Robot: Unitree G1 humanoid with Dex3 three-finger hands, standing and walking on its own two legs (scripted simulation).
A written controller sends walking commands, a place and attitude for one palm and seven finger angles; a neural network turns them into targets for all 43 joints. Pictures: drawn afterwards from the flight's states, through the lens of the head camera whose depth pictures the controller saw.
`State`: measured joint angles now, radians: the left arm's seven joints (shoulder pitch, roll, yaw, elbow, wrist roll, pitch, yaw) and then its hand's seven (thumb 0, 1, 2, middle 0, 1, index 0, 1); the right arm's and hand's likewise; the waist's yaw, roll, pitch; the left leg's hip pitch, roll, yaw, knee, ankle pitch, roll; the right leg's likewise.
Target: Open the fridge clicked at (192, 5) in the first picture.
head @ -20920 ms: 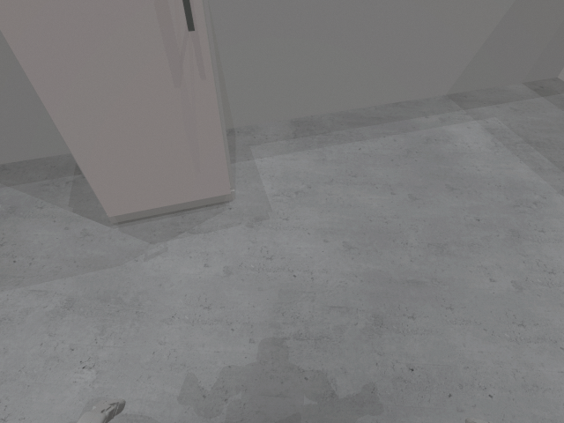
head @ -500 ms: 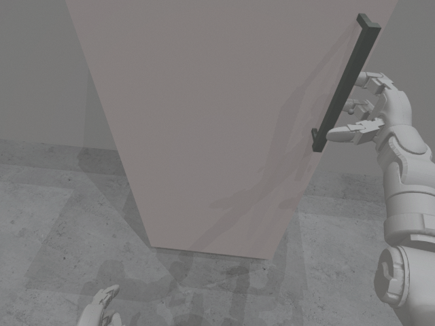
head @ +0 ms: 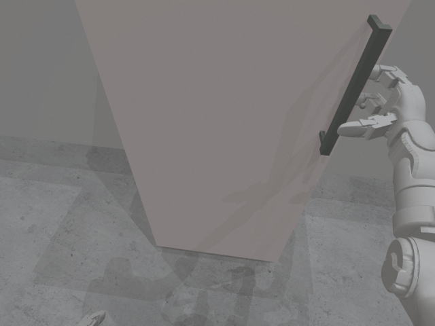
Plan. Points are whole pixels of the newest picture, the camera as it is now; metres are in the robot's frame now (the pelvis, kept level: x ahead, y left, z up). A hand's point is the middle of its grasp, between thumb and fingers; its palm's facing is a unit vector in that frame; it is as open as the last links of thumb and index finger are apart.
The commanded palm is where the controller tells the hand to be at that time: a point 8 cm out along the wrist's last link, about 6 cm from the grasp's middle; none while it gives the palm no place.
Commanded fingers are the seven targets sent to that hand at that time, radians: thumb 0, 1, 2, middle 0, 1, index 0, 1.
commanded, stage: feel for the door with the fingertips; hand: right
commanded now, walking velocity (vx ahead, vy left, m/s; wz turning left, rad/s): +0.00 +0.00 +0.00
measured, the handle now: (345, 95) +0.50 -0.17 +0.20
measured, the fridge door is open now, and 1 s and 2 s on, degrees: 0 0 0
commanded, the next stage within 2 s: slide the fingers in behind the handle in 0.06 s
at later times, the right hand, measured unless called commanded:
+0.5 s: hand (365, 111) +0.44 -0.19 +0.21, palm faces +0.02 +1.00 +0.01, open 14.0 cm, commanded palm +0.41 -0.24 +0.21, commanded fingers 0.00 0.50 -0.30 0.30 1.20 0.30 1.20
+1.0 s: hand (346, 108) +0.44 -0.16 +0.21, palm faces +0.03 +1.00 +0.01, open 14.0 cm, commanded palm +0.41 -0.21 +0.21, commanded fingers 0.00 0.50 -0.30 0.30 1.20 0.30 1.20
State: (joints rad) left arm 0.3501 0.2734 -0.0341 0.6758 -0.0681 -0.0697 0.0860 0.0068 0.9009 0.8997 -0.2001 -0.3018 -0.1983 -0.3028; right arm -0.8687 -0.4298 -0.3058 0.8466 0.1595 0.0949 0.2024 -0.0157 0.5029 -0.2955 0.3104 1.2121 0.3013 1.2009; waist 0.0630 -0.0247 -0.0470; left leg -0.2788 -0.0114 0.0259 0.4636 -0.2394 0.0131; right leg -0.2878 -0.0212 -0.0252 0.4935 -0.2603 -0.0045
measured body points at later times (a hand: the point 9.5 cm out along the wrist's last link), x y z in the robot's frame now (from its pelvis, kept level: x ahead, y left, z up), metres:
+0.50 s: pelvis +0.00 +0.00 +0.00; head +0.00 +0.00 +0.45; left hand +0.09 +0.26 -0.11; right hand +0.43 -0.24 +0.21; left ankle +0.00 +0.11 -0.74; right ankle +0.00 -0.12 -0.74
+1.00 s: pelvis +0.00 +0.00 +0.00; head +0.00 +0.02 +0.45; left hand +0.10 +0.26 -0.11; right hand +0.44 -0.21 +0.21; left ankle +0.00 +0.11 -0.74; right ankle +0.00 -0.12 -0.74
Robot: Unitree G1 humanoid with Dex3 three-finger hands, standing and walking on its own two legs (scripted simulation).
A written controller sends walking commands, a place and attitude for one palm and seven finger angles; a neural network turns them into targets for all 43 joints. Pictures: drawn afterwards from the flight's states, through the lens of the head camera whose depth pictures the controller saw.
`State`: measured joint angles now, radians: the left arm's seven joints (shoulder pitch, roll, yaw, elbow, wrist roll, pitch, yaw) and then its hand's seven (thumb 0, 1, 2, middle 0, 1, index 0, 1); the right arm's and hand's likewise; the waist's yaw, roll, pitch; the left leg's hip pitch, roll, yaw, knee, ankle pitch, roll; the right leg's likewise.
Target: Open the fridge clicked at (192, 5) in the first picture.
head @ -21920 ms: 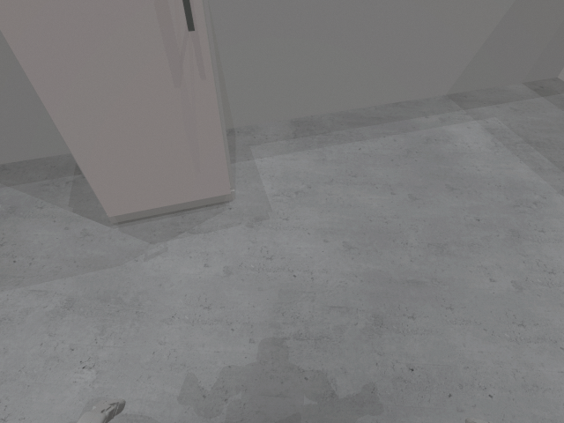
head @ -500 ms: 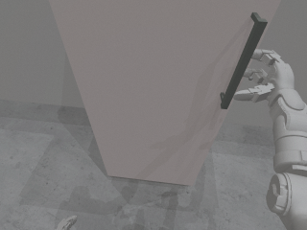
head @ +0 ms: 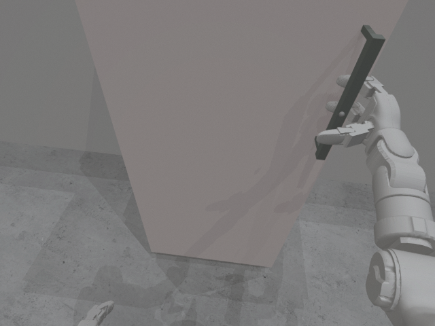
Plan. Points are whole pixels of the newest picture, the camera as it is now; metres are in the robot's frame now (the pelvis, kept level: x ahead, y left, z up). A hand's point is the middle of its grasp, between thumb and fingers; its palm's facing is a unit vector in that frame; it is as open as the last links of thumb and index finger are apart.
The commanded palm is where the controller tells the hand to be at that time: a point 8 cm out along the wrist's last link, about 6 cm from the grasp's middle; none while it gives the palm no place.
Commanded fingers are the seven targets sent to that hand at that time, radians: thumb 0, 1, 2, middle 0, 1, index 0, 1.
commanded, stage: slide the fingers in behind the handle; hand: right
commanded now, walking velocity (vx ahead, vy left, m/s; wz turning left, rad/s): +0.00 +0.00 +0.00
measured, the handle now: (340, 101) +0.50 -0.18 +0.20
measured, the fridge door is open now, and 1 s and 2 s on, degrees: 0 0 0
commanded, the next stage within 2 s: grip the handle and tug to test in 0.98 s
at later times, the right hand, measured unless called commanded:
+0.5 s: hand (335, 116) +0.43 -0.15 +0.21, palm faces +0.04 +1.00 -0.01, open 14.1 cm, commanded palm +0.41 -0.19 +0.21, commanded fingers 0.00 0.50 -0.30 0.30 1.20 0.30 1.20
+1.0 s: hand (332, 114) +0.44 -0.15 +0.21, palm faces +0.02 +1.00 +0.01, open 14.0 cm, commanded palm +0.41 -0.20 +0.21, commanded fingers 0.00 0.50 -0.30 0.30 1.20 0.30 1.20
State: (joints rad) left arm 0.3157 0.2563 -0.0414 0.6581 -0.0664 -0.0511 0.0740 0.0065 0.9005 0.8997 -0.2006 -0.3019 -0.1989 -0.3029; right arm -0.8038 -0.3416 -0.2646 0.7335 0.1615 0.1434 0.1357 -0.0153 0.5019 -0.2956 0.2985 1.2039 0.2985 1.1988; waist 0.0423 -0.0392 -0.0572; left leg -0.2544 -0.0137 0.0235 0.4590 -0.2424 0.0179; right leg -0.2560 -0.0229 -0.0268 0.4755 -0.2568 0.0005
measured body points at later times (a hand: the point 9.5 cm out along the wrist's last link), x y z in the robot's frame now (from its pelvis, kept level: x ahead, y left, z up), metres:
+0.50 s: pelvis -0.01 +0.00 +0.00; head -0.01 +0.02 +0.45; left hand +0.12 +0.25 -0.11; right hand +0.42 -0.20 +0.22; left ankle +0.00 +0.11 -0.74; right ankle -0.01 -0.12 -0.74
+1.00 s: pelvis -0.01 +0.00 +0.00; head +0.00 +0.00 +0.45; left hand +0.09 +0.25 -0.11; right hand +0.43 -0.20 +0.21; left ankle +0.00 +0.11 -0.74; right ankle -0.01 -0.12 -0.74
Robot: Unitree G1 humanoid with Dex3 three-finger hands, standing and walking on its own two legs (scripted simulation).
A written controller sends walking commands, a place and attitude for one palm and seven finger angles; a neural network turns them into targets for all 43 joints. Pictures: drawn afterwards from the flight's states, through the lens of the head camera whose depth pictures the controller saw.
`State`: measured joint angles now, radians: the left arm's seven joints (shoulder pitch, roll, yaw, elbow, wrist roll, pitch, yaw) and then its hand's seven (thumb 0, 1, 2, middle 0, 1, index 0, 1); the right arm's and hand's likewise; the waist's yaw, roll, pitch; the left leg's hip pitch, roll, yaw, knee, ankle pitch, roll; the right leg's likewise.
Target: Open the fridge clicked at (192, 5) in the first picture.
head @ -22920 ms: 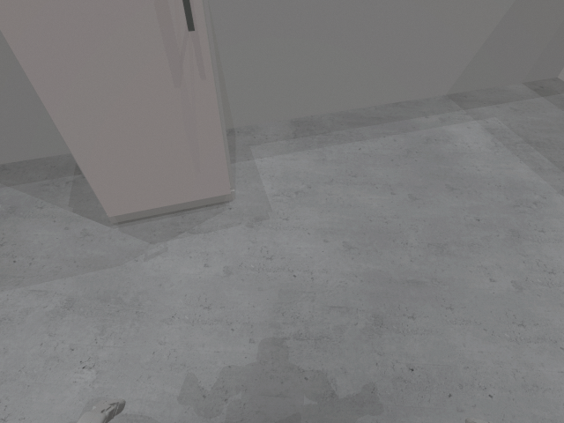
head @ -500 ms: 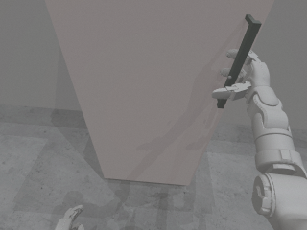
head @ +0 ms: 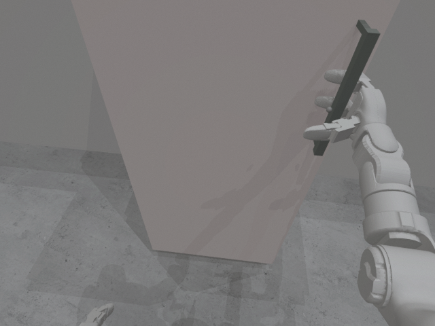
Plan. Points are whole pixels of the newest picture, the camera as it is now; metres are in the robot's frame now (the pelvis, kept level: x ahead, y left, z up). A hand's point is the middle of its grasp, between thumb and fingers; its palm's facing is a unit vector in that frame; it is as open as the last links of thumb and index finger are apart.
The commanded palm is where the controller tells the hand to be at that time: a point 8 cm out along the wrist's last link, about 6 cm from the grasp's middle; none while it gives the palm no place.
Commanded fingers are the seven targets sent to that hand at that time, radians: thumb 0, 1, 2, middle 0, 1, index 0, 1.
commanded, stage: grip the handle and tug to test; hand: right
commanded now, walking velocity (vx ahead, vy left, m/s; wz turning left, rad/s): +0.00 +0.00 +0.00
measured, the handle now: (337, 97) +0.50 -0.17 +0.20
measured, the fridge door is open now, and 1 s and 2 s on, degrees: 0 0 0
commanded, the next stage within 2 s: pull the door a little, standing still in 1.50 s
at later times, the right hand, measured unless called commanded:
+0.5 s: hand (331, 111) +0.44 -0.15 +0.21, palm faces +0.03 +1.00 +0.00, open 10.0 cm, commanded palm +0.42 -0.20 +0.21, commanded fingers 0.00 -0.53 -0.74 0.41 1.35 0.41 1.35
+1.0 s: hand (329, 109) +0.45 -0.15 +0.21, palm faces +0.02 +1.00 +0.01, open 5.1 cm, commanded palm +0.43 -0.20 +0.21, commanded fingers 0.00 -0.90 -0.90 0.45 1.40 0.45 1.40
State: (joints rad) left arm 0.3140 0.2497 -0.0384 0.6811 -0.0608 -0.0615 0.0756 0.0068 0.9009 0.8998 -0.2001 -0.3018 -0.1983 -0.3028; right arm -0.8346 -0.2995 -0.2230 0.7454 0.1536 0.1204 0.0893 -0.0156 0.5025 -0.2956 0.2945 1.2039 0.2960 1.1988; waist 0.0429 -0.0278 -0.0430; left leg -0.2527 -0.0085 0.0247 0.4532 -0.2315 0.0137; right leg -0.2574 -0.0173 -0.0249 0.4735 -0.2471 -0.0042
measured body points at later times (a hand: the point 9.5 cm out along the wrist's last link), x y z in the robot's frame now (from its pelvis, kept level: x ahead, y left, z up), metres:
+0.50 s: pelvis +0.00 +0.00 +0.00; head +0.00 +0.01 +0.45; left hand +0.13 +0.25 -0.10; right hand +0.44 -0.20 +0.21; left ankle +0.00 +0.11 -0.74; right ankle +0.00 -0.12 -0.74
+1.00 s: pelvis +0.01 +0.00 +0.00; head +0.01 +0.01 +0.45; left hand +0.11 +0.25 -0.11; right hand +0.44 -0.20 +0.21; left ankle +0.00 +0.11 -0.74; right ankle +0.00 -0.12 -0.74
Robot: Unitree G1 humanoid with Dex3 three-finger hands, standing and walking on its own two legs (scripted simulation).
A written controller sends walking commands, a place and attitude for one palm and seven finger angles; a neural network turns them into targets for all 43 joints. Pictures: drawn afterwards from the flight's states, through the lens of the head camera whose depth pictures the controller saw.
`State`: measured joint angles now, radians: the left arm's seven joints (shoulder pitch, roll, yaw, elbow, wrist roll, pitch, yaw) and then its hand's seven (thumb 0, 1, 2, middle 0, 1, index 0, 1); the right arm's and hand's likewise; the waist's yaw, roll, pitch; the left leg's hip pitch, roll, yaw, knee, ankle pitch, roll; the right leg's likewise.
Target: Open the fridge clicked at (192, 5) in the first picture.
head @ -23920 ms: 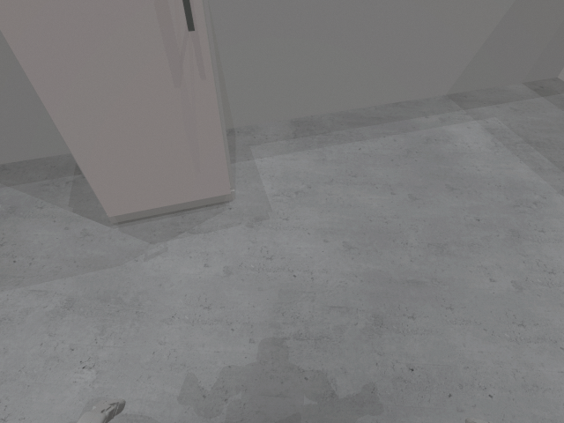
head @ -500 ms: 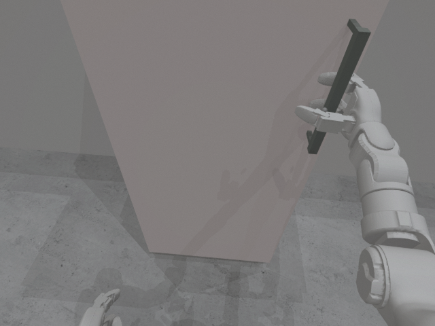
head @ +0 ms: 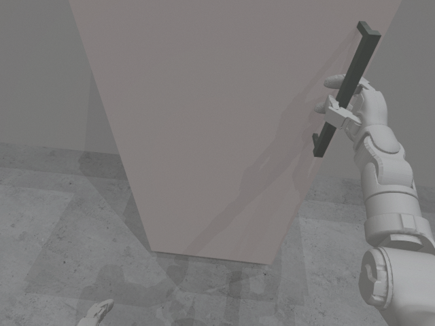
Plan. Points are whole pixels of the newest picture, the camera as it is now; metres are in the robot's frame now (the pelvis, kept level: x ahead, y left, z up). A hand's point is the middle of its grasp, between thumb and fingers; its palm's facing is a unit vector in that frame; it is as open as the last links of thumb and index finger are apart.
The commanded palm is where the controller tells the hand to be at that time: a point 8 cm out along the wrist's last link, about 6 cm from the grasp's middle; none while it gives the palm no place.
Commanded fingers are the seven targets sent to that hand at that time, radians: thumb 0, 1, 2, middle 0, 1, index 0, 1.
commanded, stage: grip the handle and tug to test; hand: right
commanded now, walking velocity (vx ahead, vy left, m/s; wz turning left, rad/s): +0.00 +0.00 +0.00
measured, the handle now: (337, 98) +0.50 -0.17 +0.20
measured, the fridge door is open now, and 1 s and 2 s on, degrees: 0 0 18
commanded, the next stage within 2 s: pull the door a little, standing still in 0.50 s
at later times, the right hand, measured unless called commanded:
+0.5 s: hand (331, 114) +0.44 -0.15 +0.21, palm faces +0.01 +1.00 +0.02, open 5.4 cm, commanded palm +0.39 -0.20 +0.21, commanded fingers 0.00 -0.90 -0.90 0.45 1.40 0.45 1.40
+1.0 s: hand (330, 117) +0.43 -0.14 +0.21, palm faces +0.03 +1.00 +0.00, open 5.9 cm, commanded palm +0.36 -0.19 +0.21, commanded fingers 0.00 -0.90 -0.90 0.45 1.40 0.45 1.40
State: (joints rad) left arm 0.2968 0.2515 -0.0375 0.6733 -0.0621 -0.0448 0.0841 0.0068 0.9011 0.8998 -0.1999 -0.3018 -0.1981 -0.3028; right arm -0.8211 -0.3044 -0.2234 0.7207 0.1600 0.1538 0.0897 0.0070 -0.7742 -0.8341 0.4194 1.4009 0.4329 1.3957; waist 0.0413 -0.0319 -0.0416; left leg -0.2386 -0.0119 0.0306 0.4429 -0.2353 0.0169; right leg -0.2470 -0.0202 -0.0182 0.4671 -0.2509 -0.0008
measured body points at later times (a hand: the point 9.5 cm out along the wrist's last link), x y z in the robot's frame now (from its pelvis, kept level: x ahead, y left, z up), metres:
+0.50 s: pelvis +0.02 +0.00 +0.00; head +0.01 +0.01 +0.45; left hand +0.15 +0.24 -0.10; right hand +0.43 -0.20 +0.21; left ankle +0.00 +0.11 -0.74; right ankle -0.01 -0.12 -0.74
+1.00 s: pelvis +0.05 +0.00 +0.00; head +0.03 +0.02 +0.45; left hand +0.21 +0.23 -0.08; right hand +0.42 -0.20 +0.21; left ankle +0.00 +0.11 -0.74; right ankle +0.00 -0.12 -0.74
